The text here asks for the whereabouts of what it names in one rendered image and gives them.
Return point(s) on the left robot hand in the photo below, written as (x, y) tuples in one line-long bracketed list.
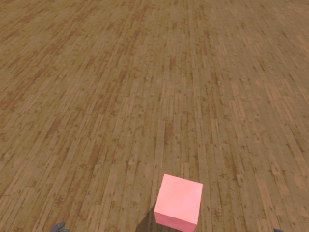
[(57, 228)]

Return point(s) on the carton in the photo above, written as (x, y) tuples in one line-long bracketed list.
[(178, 203)]

